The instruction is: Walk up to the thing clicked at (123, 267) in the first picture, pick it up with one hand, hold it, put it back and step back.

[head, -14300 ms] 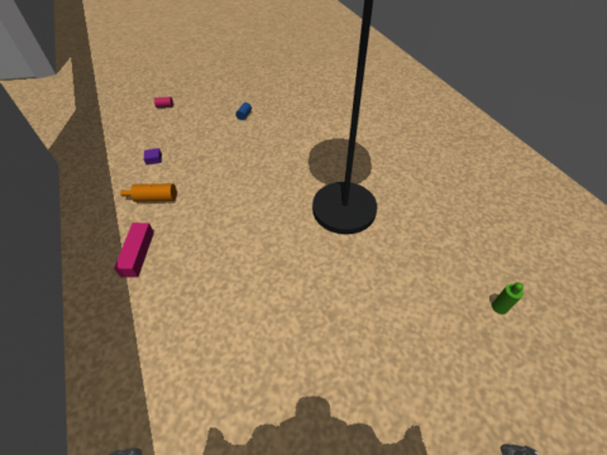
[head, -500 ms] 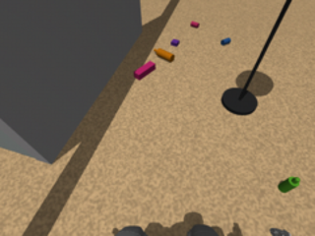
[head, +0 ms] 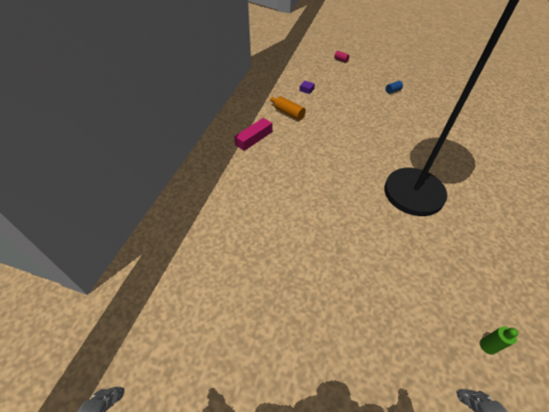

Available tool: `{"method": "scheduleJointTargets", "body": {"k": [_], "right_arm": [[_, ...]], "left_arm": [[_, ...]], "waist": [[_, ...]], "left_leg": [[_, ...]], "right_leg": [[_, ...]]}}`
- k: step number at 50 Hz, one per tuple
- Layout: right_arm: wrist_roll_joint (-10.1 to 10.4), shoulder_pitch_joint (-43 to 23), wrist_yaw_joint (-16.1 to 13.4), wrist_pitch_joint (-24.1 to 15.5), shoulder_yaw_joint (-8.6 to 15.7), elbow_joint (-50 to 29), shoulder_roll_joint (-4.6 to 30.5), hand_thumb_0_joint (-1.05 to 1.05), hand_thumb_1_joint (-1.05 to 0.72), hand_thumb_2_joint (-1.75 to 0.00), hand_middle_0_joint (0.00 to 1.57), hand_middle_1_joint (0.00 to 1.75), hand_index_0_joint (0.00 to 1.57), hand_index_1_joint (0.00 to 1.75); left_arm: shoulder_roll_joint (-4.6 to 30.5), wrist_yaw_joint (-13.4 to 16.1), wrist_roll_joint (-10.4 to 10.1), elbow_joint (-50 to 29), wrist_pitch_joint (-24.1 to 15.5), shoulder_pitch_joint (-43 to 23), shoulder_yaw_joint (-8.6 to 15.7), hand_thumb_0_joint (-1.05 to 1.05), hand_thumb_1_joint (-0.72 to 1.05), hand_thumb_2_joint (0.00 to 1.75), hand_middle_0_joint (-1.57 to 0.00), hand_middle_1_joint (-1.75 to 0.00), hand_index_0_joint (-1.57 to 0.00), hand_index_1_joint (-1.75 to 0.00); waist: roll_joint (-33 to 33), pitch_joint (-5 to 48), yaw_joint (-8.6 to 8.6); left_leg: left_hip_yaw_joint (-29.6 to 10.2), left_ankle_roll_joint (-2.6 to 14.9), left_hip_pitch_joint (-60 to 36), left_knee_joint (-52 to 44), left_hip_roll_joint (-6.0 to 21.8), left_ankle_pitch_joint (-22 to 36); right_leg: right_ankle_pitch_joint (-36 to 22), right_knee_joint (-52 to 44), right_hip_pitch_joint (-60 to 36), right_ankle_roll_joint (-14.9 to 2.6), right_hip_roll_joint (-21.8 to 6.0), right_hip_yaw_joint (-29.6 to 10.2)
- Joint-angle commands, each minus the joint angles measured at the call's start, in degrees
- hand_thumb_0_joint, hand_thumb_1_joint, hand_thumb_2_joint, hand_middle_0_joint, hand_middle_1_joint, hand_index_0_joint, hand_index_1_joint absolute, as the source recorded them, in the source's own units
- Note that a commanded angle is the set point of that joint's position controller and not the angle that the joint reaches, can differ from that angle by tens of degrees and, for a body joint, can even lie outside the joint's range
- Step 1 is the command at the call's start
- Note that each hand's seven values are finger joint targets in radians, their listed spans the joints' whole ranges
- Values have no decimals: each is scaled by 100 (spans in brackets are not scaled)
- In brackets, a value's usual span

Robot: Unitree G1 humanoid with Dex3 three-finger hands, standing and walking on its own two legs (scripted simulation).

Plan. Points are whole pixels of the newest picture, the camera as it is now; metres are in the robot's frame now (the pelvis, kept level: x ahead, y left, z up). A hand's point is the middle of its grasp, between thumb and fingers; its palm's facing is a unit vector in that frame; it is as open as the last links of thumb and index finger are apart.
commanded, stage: walk up
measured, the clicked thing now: (253, 134) +1.55 +0.14 -0.74
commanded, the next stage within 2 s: stand in 0.24 s
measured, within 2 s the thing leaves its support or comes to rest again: neither
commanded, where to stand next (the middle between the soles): +0.04 -0.01 m, yaw -4 degrees
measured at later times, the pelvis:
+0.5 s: pelvis -0.01 +0.00 +0.01, yaw -1 degrees
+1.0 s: pelvis -0.01 -0.01 +0.01, yaw -1 degrees
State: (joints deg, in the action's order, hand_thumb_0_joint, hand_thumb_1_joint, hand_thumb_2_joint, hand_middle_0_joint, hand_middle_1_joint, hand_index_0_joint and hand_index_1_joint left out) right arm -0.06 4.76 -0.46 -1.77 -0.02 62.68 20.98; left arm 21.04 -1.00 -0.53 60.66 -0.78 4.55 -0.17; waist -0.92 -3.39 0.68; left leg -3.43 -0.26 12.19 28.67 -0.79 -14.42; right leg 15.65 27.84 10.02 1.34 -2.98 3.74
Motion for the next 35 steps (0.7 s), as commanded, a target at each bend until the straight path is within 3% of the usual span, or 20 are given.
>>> {"method": "scheduleJointTargets", "body": {"k": [1,10,11,12,17,19,21,24,27,33,35], "right_arm": [[-4,-337,-57,-96,243,-197,1250,0,-90,-90,20,30,20,30],[-9,-424,-35,-86,213,-77,1229,0,-90,-90,20,30,20,30],[-18,-447,-29,-87,210,-76,1217,0,-90,-90,20,30,20,30],[-11,-504,-18,-70,216,-67,1145,0,-90,-90,20,30,20,30],[-18,-465,-8,-42,232,-8,1184,0,-90,-90,20,30,20,30],[-2,-499,-8,-42,236,-5,1154,0,-90,-90,20,30,20,30],[-1,-490,1,-22,241,17,1155,0,-90,-90,20,30,20,30],[-12,-507,7,-19,246,26,1124,0,-90,-90,20,30,20,30],[-28,-409,10,-12,243,69,1142,0,-90,-90,20,30,20,30],[-31,-397,18,20,250,78,1097,0,-90,-90,20,30,20,30],[-35,-400,25,18,249,70,1098,0,-90,-90,20,30,20,30]], "left_arm": [[1242,98,22,-170,-63,-256,275,0,90,90,-20,-30,-20,-30],[1229,63,67,56,-67,-410,274,0,90,90,-20,-30,-20,-30],[1221,62,66,58,-68,-384,280,0,90,90,-20,-30,-20,-30],[1197,88,66,95,-79,-397,253,0,90,90,-20,-30,-20,-30],[1200,106,61,156,-95,-382,255,0,90,90,-20,-30,-20,-30],[1201,108,62,181,-104,-309,251,0,90,90,-20,-30,-20,-30],[1186,114,72,213,-109,-283,242,0,90,90,-20,-30,-20,-30],[1202,124,83,221,-115,-253,246,0,90,90,-20,-30,-20,-30],[1180,122,74,213,-115,-253,247,0,90,90,-20,-30,-20,-30],[1173,128,94,240,-86,-160,240,0,90,90,-20,-30,-20,-30],[1179,131,88,213,-88,-152,246,0,90,90,-20,-30,-20,-30]], "waist": [[232,560,14],[138,582,-30],[133,600,-13],[138,584,-11],[177,577,-38],[167,650,-28],[189,557,-48],[99,685,-17],[159,631,-46],[121,402,-52],[114,429,-21]], "left_leg": [[-493,269,-110,-682,643,1512],[-461,200,-176,-1002,608,1250],[-454,195,-252,-1020,620,1263],[-516,145,-378,-1069,750,1680],[-475,104,-334,-1194,739,1456],[-437,102,-532,-1174,750,1673],[-438,92,-435,-1257,712,1227],[-422,103,-522,-1224,746,1501],[-376,94,-454,-1273,732,1411],[-407,75,-369,-1394,684,671],[-408,78,-357,-1367,693,754]], "right_leg": [[-973,-638,-354,-281,-527,-447],[-783,-986,-582,-211,-535,-447],[-748,-995,-543,-209,-535,-442],[-909,-1012,-507,-227,-514,-519],[-846,-1118,-630,-203,-505,-544],[-1026,-1131,-585,-196,-514,-559],[-786,-1230,-518,-188,-506,-567],[-958,-1193,-603,-202,-533,-550],[-917,-1210,-609,-197,-524,-580],[-368,-1303,-316,-204,-498,-589],[-385,-1305,-351,-219,-509,-599]]}}
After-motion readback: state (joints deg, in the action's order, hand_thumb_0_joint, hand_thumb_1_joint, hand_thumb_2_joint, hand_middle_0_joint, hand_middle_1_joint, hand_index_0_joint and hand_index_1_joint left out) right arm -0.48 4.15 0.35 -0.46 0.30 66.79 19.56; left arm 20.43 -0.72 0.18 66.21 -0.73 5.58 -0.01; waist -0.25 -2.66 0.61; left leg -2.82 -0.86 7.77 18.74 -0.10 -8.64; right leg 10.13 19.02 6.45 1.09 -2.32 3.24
